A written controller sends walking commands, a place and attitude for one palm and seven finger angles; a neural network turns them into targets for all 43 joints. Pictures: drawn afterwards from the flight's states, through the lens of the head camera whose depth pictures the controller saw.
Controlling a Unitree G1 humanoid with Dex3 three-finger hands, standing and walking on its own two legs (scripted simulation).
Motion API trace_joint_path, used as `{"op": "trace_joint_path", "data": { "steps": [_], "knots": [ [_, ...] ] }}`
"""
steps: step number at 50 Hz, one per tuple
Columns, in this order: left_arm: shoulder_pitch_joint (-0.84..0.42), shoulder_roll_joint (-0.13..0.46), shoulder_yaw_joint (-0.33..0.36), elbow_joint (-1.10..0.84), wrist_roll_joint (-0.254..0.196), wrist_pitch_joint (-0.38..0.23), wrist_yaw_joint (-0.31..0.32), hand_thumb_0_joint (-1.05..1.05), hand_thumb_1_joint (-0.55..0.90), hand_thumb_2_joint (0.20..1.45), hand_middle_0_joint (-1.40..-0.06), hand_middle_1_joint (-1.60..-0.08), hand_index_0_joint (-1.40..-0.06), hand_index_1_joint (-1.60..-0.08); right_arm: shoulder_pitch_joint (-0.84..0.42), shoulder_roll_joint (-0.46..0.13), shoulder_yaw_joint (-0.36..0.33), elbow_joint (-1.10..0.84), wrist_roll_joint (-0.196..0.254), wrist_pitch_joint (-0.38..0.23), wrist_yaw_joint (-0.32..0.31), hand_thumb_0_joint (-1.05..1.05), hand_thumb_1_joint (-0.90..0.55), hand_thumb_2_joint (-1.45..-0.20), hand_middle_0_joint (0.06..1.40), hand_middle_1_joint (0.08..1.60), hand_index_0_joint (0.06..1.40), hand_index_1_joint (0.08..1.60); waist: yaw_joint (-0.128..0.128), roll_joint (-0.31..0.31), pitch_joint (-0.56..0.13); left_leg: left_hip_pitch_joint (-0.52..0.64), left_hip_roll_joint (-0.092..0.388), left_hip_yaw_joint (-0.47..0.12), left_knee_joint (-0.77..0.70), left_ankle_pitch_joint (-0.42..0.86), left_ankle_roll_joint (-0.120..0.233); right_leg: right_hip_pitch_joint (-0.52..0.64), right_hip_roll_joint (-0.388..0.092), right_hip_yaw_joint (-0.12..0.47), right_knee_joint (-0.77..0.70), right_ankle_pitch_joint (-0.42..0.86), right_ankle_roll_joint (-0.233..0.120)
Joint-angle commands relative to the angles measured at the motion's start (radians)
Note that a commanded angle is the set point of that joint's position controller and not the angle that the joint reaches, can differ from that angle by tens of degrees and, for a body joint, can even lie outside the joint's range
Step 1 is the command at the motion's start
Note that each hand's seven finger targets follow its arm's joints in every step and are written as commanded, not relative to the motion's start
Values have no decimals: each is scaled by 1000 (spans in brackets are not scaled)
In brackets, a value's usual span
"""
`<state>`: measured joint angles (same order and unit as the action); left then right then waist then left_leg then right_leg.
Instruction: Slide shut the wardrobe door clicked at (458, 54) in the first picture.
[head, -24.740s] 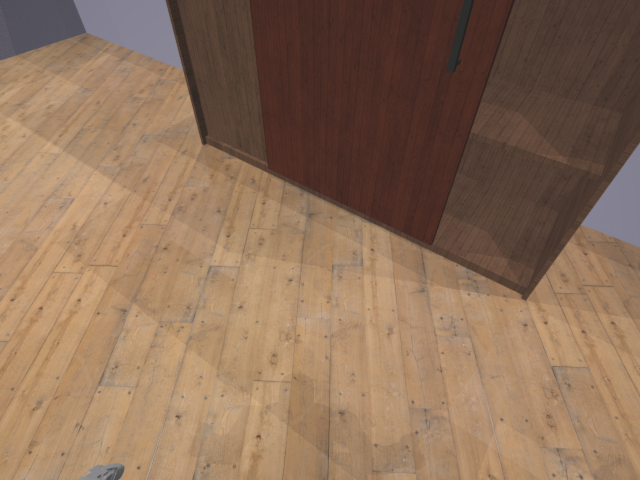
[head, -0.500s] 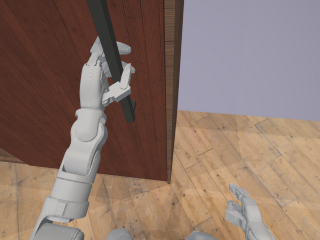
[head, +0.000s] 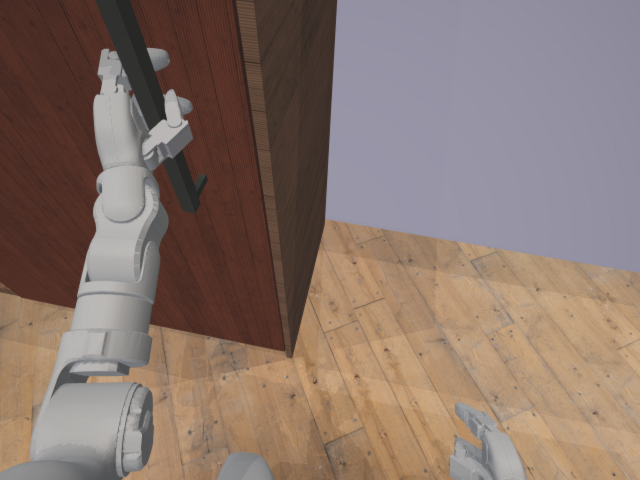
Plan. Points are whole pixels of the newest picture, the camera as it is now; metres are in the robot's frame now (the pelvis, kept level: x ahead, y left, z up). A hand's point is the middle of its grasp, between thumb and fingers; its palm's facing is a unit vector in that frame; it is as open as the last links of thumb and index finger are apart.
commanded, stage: step sideways, sliding the door along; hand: left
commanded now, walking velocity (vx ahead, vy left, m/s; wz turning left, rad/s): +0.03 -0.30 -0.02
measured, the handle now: (163, 101) +0.45 +0.28 +0.19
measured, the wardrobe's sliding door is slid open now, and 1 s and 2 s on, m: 0.00 0.00 0.00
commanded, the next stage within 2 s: stop walking and hold the door there in 0.22 s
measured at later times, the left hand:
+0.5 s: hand (179, 130) +0.41 +0.25 +0.18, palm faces +0.56 -0.79 -0.25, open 6.9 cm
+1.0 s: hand (179, 130) +0.40 +0.25 +0.19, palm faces +0.53 -0.82 -0.21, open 6.8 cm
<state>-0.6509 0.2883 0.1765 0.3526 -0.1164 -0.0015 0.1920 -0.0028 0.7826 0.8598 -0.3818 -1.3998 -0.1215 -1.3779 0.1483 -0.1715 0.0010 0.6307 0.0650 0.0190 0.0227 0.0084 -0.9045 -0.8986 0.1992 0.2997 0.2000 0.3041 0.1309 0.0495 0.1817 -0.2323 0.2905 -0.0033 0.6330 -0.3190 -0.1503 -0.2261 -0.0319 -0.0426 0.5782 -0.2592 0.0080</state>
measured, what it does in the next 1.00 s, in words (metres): steps on the spot: left foot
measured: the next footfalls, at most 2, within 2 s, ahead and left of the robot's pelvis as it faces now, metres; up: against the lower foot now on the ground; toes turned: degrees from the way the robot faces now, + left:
left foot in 0.66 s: +0.10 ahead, +0.09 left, +0.00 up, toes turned +4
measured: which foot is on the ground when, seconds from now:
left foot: down 0.00-0.50, up 0.52-0.64, down 0.66-1.00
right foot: down 0.00-1.00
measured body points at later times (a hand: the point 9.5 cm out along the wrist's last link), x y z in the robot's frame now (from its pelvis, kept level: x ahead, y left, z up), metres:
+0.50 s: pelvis +0.06 -0.07 +0.01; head +0.10 -0.08 +0.45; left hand +0.37 +0.29 +0.20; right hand +0.26 -0.30 -0.09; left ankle +0.03 +0.17 -0.71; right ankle +0.09 -0.17 -0.72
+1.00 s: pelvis +0.05 -0.04 +0.02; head +0.04 -0.05 +0.47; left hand +0.37 +0.29 +0.20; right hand +0.18 -0.31 -0.07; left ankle +0.06 +0.09 -0.72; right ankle +0.09 -0.17 -0.72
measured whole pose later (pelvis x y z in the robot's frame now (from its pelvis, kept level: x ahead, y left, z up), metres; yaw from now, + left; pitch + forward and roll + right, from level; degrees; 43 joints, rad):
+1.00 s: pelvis +0.05 -0.04 +0.02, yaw -5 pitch -2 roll +0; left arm -0.18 0.43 0.41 0.26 -0.07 -0.05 0.21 -0.06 0.74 0.80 -0.42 -1.36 -0.10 -1.27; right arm 0.22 -0.26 0.00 0.68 0.04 -0.04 -0.08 0.01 -0.90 -0.90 0.20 0.30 0.20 0.30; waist -0.01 0.02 -0.02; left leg -0.18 0.09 0.14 0.48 -0.27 -0.03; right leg -0.26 -0.01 0.00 0.46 -0.17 0.01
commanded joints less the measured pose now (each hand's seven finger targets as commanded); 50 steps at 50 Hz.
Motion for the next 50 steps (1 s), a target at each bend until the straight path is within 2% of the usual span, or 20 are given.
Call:
{"op": "trace_joint_path", "data": {
  "steps": [1, 3, 6, 8, 11, 12, 14, 16, 17, 19, 21, 23, 25, 27, 30, 32, 34, 36, 41, 50],
  "knots": [
    [-472, -12, -221, -366, 57, -154, -102, 0, 900, 900, -450, -1400, -450, -1400, -87, -138, -67, -115, 28, -56, -20, 0, -900, -900, 200, 300, 200, 300, -172, -91, -538, 97, -150, 120, 168, 362, 187, 274, -81, 67, -131, 649, -82],
    [-454, 13, -194, -363, 54, -142, -100, 0, 900, 900, -450, -1400, -450, -1400, -108, -148, -66, -82, 10, -52, -31, 0, -900, -900, 200, 300, 200, 300, -165, -209, -529, -7, -190, 65, 139, 31, 146, 293, -140, 156, -37, 754, -124],
    [-444, -34, -210, -508, 19, -158, -106, 0, 900, 900, -450, -1400, -450, -1400, -123, -176, -74, -120, -12, -45, -33, 0, -900, -900, 200, 300, 200, 300, -164, 253, -547, 381, 38, -104, -106, 618, 244, -58, 15, -38, 135, 288, 13],
    [-411, -39, -213, -522, 14, -166, -112, 0, 900, 900, -450, -1400, -450, -1400, -124, -174, -77, -151, -5, -40, -20, 0, -900, -900, 200, 300, 200, 300, -158, 310, -461, 430, 97, -84, -63, 884, 257, -109, 37, -37, 48, -5, -3],
    [-354, 50, -163, -556, 35, -174, -111, 0, 900, 900, -450, -1400, -450, -1400, -96, -163, -80, -163, 19, -62, -12, 0, -900, -900, 200, 300, 200, 300, -149, 5, -538, 254, -80, 108, 188, 798, 161, 264, -29, 4, -147, 744, -36],
    [-319, 83, -133, -538, 47, -172, -109, 0, 900, 900, -450, -1400, -450, -1400, -110, -158, -88, -162, 20, -67, -16, 0, -900, -900, 200, 300, 200, 300, -145, -185, -524, 49, -136, 109, 251, 395, 138, 398, -93, 79, -96, 1032, -76],
    [-279, 96, -129, -571, 60, -177, -101, 0, 900, 900, -450, -1400, -450, -1400, -99, -134, -70, -150, 14, -71, -25, 0, -900, -900, 200, 300, 200, 300, -144, -189, -465, -115, -171, 82, 89, -92, 148, 428, -181, 154, 12, 1214, -105],
    [-240, 73, -140, -706, 38, -182, -83, 0, 900, 900, -450, -1400, -450, -1400, -85, -152, -77, -153, 5, -70, -43, 0, -900, -900, 200, 300, 200, 300, -166, 36, -571, 291, -50, 65, -139, 666, 195, 172, -107, 28, 165, 959, -3],
    [-34, 629, 436, -331, 61, -178, -33, 0, 900, 900, -450, -1400, -450, -1400, -8, -259, -122, -84, -23, -59, -56, 0, -900, -900, 200, 300, 200, 300, -129, 189, -605, 535, 91, -29, -89, 1094, 264, -130, -34, 31, 210, 434, 41],
    [-79, 275, 110, -504, 65, -192, -96, 0, 900, 900, -450, -1400, -450, -1400, -61, -214, -99, -159, -23, -65, -12, 0, -900, -900, 200, 300, 200, 300, -131, 371, -469, 601, 140, -39, -103, 1234, 276, -271, 28, 37, 138, -171, 7],
    [-18, 339, 174, -508, 82, -203, -81, 0, 900, 900, -450, -1400, -450, -1400, -79, -207, -85, -166, -18, -105, -17, 0, -900, -900, 200, 300, 200, 300, -128, 412, -408, 437, 74, 92, -68, 1001, 202, -118, 14, -10, -46, -47, -10],
    [88, 385, 207, -433, 95, -188, -79, 0, 900, 900, -450, -1400, -450, -1400, -45, -210, -74, -171, -3, -122, -34, 0, -900, -900, 200, 300, 200, 300, -130, 182, -424, 267, -37, 168, 62, 685, 154, 93, 1, -30, -193, 422, 2],
    [185, 435, 276, -321, 80, -167, -73, 0, 900, 900, -450, -1400, -450, -1400, -38, -188, -88, -166, -1, -134, -59, 0, -900, -900, 200, 300, 200, 300, -129, -296, -427, -34, -229, 153, 255, -97, 109, 211, -165, 201, -144, 1007, -86],
    [147, 389, 235, -376, 71, -163, -72, 0, 900, 900, -450, -1400, -450, -1400, -52, -159, -55, -140, -3, -143, -68, 0, -900, -900, 200, 300, 200, 300, -123, -307, -441, -120, -222, -4, 286, -285, 131, 226, -265, 278, -106, 1050, -138],
    [188, 398, 280, -418, 73, -171, -28, 0, 900, 900, -450, -1400, -450, -1400, -62, -159, -31, -107, -15, -133, -98, 0, -900, -900, 200, 300, 200, 300, -148, -160, -519, 12, -221, 63, -218, 68, 137, 290, -192, 166, 5, 904, -79],
    [197, 331, 214, -514, 60, -182, -24, 0, 900, 900, -450, -1400, -450, -1400, -83, -192, -53, -135, -10, -121, -104, 0, -900, -900, 200, 300, 200, 300, -125, 25, -532, 260, -53, -20, -189, 672, 181, 77, -91, 94, 19, 569, -2],
    [293, 187, 91, -454, 66, -158, -43, 0, 900, 900, -450, -1400, -450, -1400, -62, -188, -46, -144, -9, -121, -83, 0, -900, -900, 200, 300, 200, 300, -134, 128, -454, 309, -3, -31, -202, 799, 218, -44, -18, 50, -9, 163, 1],
    [246, 336, 198, -481, 92, -154, -24, 0, 900, 900, -450, -1400, -450, -1400, -82, -196, -39, -138, -25, -125, -82, 0, -900, -900, 200, 300, 200, 300, -133, 233, -370, 246, -22, 4, -210, 779, 203, -56, -16, 25, -18, 136, -6],
    [264, 332, 192, -426, 80, -146, -24, 0, 900, 900, -450, -1400, -450, -1400, -54, -204, -48, -127, -21, -113, -94, 0, -900, -900, 200, 300, 200, 300, -143, 29, -421, 114, -128, 69, -167, 365, 149, 119, -59, 113, -114, 520, -29],
    [238, 347, 195, -337, 83, -144, -15, 0, 900, 900, -450, -1400, -450, -1400, -61, -213, -43, -101, -24, -103, -116, 0, -900, -900, 200, 300, 200, 300, -133, 31, -366, 89, -143, 54, -270, 144, 179, 21, -45, 129, -175, 215, -21]
  ]
}}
